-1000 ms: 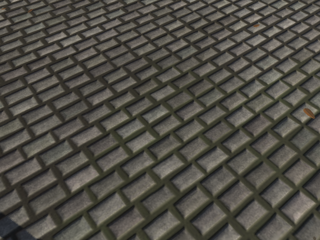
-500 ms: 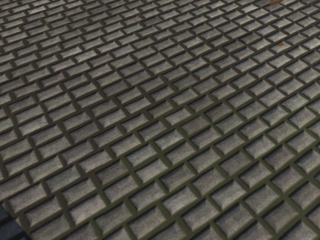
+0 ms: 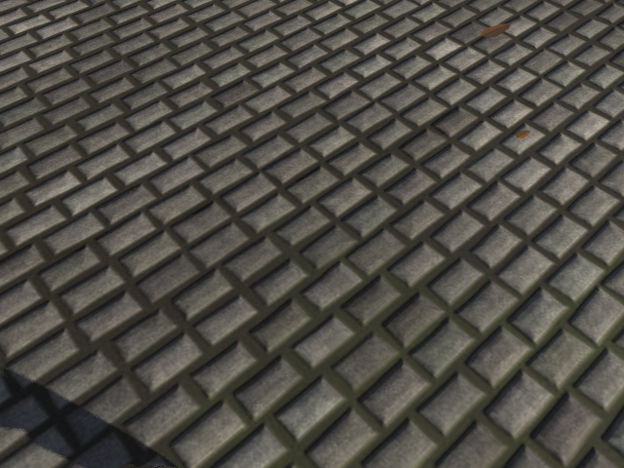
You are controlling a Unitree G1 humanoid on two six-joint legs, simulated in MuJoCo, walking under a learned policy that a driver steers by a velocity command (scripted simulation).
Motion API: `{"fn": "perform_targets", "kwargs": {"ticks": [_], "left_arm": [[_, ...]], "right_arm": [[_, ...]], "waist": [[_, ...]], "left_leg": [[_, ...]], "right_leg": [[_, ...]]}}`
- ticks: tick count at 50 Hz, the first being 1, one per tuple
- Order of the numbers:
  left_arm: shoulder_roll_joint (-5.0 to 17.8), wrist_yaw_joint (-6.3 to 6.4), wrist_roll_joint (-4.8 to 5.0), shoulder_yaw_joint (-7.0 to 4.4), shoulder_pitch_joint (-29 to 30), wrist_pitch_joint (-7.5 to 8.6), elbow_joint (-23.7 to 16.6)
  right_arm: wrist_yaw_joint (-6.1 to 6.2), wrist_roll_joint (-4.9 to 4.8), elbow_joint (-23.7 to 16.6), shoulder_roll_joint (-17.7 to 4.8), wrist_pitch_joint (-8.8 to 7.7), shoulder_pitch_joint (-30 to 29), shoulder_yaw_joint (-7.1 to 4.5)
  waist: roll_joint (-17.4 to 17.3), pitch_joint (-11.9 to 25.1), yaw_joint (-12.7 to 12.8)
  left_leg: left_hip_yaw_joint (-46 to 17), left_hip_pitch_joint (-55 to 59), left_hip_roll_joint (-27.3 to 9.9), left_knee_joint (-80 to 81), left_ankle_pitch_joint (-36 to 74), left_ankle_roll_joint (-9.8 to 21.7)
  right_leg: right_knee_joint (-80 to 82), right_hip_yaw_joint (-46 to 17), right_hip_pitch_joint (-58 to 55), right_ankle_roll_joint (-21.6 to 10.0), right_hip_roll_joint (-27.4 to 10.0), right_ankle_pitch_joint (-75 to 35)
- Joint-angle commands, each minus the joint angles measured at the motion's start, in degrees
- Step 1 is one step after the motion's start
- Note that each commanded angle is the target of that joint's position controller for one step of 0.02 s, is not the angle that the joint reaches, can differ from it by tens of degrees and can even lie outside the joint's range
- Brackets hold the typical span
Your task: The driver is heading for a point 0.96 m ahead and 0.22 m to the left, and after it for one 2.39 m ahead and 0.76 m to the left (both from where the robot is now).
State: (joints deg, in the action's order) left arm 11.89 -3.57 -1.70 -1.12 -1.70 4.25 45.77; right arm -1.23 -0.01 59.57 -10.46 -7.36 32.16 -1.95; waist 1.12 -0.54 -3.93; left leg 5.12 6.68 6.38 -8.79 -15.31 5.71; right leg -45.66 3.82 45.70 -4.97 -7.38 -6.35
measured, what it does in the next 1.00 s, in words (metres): walks ahead, turning left: right foot, then left foot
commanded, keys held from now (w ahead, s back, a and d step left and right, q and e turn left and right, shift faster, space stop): w+shift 0.38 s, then w+q+shift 0.62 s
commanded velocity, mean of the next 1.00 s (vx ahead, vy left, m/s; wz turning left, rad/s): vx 1.00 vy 0.00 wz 0.40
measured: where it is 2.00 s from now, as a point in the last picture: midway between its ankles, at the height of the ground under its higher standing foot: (104, 127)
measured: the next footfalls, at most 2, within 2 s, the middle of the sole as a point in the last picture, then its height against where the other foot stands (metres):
right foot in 0.14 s outside the picture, level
left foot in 0.62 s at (269, 337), level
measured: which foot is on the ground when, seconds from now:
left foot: down 0.00-0.16, up 0.18-0.60, down 0.62-1.00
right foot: up 0.00-0.12, down 0.14-0.62, up 0.64-1.00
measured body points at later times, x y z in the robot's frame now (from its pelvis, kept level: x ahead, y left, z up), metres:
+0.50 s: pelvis +0.48 -0.01 +0.00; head +0.51 +0.00 +0.44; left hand +0.37 +0.23 -0.14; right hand +0.72 -0.21 -0.09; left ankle +0.72 +0.14 -0.67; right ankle +0.32 -0.07 -0.73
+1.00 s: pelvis +0.98 +0.08 -0.01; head +1.01 +0.10 +0.44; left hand +1.18 +0.36 -0.06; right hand +1.02 -0.21 -0.13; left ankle +0.77 +0.07 -0.73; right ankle +1.25 +0.01 -0.70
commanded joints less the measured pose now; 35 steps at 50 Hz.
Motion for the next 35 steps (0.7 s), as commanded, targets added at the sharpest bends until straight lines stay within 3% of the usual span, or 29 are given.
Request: {"fn": "perform_targets", "kwargs": {"ticks": [1,2,4,5,6,7,8,9,10,11,12,14,16,19,21,23,24,26,27,28,29,30,31,32,33,34,35], "left_arm": [[1.73,-0.08,0.98,0.46,6.97,0.32,-4.01],[2.32,0.13,0.83,0.57,7.71,0.72,-4.82],[4.72,1.05,0.46,-0.20,5.81,0.88,-4.51],[6.48,1.60,0.63,-0.92,0.04,0.90,-3.22],[8.90,2.33,0.75,-2.00,-10.82,0.87,-0.18],[10.85,3.27,0.26,-3.21,-22.73,0.66,3.46],[15.49,4.30,-0.95,-4.69,-31.55,0.27,4.93],[16.99,3.41,-1.87,-5.40,-27.60,0.29,4.91],[12.43,2.44,-0.72,-5.16,-22.89,0.36,4.67],[8.92,2.20,-0.36,-4.30,-19.61,1.01,5.16],[5.69,2.02,-0.80,-3.59,-18.19,1.50,6.14],[3.27,2.62,-0.49,-2.47,-17.99,2.37,7.81],[4.26,2.84,0.85,-2.38,-19.30,3.36,9.18],[6.39,2.32,1.28,-2.52,-21.75,4.16,9.30],[6.34,1.96,1.61,-2.33,-22.48,4.82,9.23],[8.41,2.19,2.19,-2.45,-25.67,5.54,10.00],[8.66,2.40,2.03,-2.35,-26.92,5.65,10.58],[9.06,3.37,1.31,-2.02,-28.51,4.95,11.02],[10.13,4.19,0.70,-2.09,-29.05,4.33,10.93],[11.60,5.04,0.20,-2.25,-27.25,3.92,9.84],[13.92,5.73,-0.01,-2.74,-26.92,3.02,9.46],[14.86,6.28,-0.57,-3.14,-24.60,2.00,8.92],[14.58,6.19,-1.08,-3.26,-21.95,1.76,8.42],[4.37,4.30,-0.25,-1.19,-25.72,2.21,4.62],[7.76,4.14,1.21,-1.09,-21.31,3.65,1.10],[9.27,4.24,1.02,-0.91,-14.33,4.70,-1.28],[9.27,3.97,0.44,-0.67,-12.48,5.38,-2.25]], "right_arm": [[0.67,-0.44,-3.07,-7.53,-1.45,-0.44,-0.50],[0.93,-0.20,-2.85,-8.83,-1.42,0.31,-0.51],[1.83,0.77,-1.99,-10.97,-0.55,1.15,-0.74],[2.52,1.68,-1.87,-12.66,0.27,0.41,-1.16],[3.09,2.53,-1.85,-13.95,1.10,-1.09,-1.59],[3.21,2.60,-2.57,-14.55,1.69,-4.35,-1.91],[2.60,2.65,-4.35,-9.89,1.36,-5.51,-1.10],[0.73,-1.61,-6.52,-2.18,0.22,2.52,0.36],[1.45,-1.20,-7.56,-8.06,-0.12,-4.78,-0.46],[1.40,-0.97,-9.44,-8.63,-0.33,-11.27,-0.70],[1.19,-0.28,-9.89,-7.26,-0.22,-13.17,-0.34],[-0.15,2.07,-10.52,-4.06,1.54,-12.42,0.41],[-1.25,2.77,-12.06,-2.89,2.77,-15.01,0.86],[-1.79,2.85,-16.93,-4.58,2.97,-26.37,1.37],[-2.33,1.74,-18.06,-4.55,2.51,-30.89,1.96],[-2.76,0.58,-18.71,-3.80,2.47,-33.98,2.43],[-2.74,0.49,-19.08,-4.37,2.35,-35.33,2.46],[-2.43,1.02,-18.67,-6.38,2.16,-35.96,1.91],[-2.23,1.26,-18.25,-7.35,2.19,-34.87,1.57],[-2.14,0.39,-16.31,-8.97,2.79,-27.72,0.63],[-1.97,1.50,-14.38,-9.98,2.49,-21.24,0.28],[-1.45,1.76,-11.38,-12.33,2.61,-11.20,-0.77],[-0.52,2.31,-8.69,-14.61,2.92,-1.18,-2.55],[0.34,3.32,-7.80,-20.23,3.74,-2.94,-4.45],[0.04,1.59,-8.52,-21.37,4.52,-2.71,-5.52],[0.22,1.37,-8.67,-19.08,4.38,-5.55,-5.37],[0.21,0.96,-8.34,-15.26,4.38,-7.73,-4.63]], "waist": [[-2.37,-8.10,1.51],[-4.09,-8.58,1.90],[-6.10,-4.36,3.85],[-7.91,-0.39,7.04],[-9.01,5.36,12.06],[-8.55,10.59,18.01],[-2.17,16.50,19.35],[17.05,22.19,9.52],[5.93,15.71,10.71],[0.97,7.70,9.57],[-4.76,2.97,7.17],[-3.52,-0.36,2.59],[-1.38,-3.95,1.08],[-0.84,-8.45,2.78],[-1.69,-9.54,3.85],[-0.58,-9.07,5.49],[0.14,-9.74,5.98],[1.87,-7.23,6.03],[4.02,-4.55,5.21],[6.02,4.04,1.49],[8.29,5.19,-1.66],[8.90,7.29,-6.63],[7.84,9.61,-11.79],[-12.28,12.25,-2.10],[-11.36,20.98,-3.96],[-4.42,12.31,-3.63],[1.16,6.69,-0.87]], "left_leg": [[-3.86,-10.06,-13.04,9.67,37.69,2.21],[-3.31,-6.29,-14.74,6.68,48.19,1.73],[-2.43,3.09,-16.20,-1.70,70.28,0.89],[-2.66,5.05,-17.18,-9.87,75.46,0.80],[-2.47,4.34,-18.02,-22.59,77.10,0.93],[-1.33,-1.88,-16.69,-38.65,68.75,1.32],[-1.52,-16.37,-11.54,-60.52,38.74,2.51],[-7.68,-41.87,-0.72,-80.63,-10.25,0.23],[-11.12,-48.98,-5.29,-80.22,-4.97,2.56],[-10.44,-50.02,-7.76,-76.33,0.02,2.85],[-10.47,-47.54,-9.65,-72.59,1.23,2.75],[-10.80,-42.54,-12.27,-67.53,1.37,1.40],[-9.50,-45.10,-14.37,-63.70,1.87,-0.47],[-4.93,-48.75,-15.79,-50.55,11.72,-2.28],[-1.34,-42.77,-13.68,-37.55,20.76,-1.47],[1.16,-37.90,-11.04,-30.78,27.91,0.49],[1.58,-38.54,-10.41,-28.01,29.08,1.51],[4.62,-38.89,-6.31,-24.99,26.78,3.26],[6.21,-37.30,-3.65,-24.88,23.28,3.77],[6.05,-28.10,0.61,-27.30,20.73,3.90],[6.69,-22.92,1.77,-27.57,15.14,5.23],[4.07,-13.76,0.96,-24.82,11.97,7.58],[-1.89,-2.91,-2.45,-23.18,7.90,9.00],[-25.83,18.52,-17.62,-27.07,11.96,17.60],[-48.76,23.50,-22.20,-14.69,-0.64,23.32],[-46.04,16.85,-20.80,-8.66,-1.81,20.18],[-41.19,7.24,-19.17,-6.14,-0.07,17.33]], "right_leg": [[9.42,4.92,-11.79,-1.38,4.89,-5.56],[12.72,4.92,-12.58,-2.33,5.44,-4.49],[14.24,6.82,-16.10,-3.66,10.31,3.03],[14.72,5.91,-21.98,-4.34,11.97,7.17],[14.87,4.34,-32.18,-5.45,12.78,10.10],[17.17,2.36,-45.06,-6.75,10.47,12.00],[13.02,-11.01,-58.91,-8.41,-2.04,28.87],[24.50,-47.84,-73.07,-17.21,-15.82,42.75],[30.15,-46.86,-68.33,-14.79,-12.47,43.97],[31.44,-37.14,-59.31,-13.02,-10.98,36.56],[33.12,-31.08,-50.43,-11.49,-9.00,29.55],[35.84,-23.53,-38.59,-8.86,-5.05,27.50],[39.42,-18.82,-34.17,-8.37,-3.34,26.45],[43.65,-11.47,-30.77,-8.12,0.01,15.42],[44.40,-3.73,-29.97,-5.26,2.70,1.85],[47.88,-0.36,-33.46,-2.94,1.03,-7.18],[47.69,1.30,-38.12,-1.99,-0.03,-13.14],[43.19,4.71,-49.46,-0.01,-0.64,-31.98],[38.61,5.76,-53.95,0.93,-1.41,-43.29],[27.84,6.75,-56.32,2.25,-0.94,-57.61],[16.23,7.19,-54.36,2.67,-2.97,-63.72],[1.77,6.57,-50.72,3.02,-4.88,-62.00],[-15.87,6.68,-41.98,1.93,-2.19,-45.18],[-39.88,3.91,-11.79,4.45,7.83,26.76],[-49.44,-6.21,-1.27,4.07,11.19,32.90],[-45.63,-8.94,3.16,2.63,7.25,26.33],[-38.73,-8.85,0.96,2.04,4.81,23.11]]}}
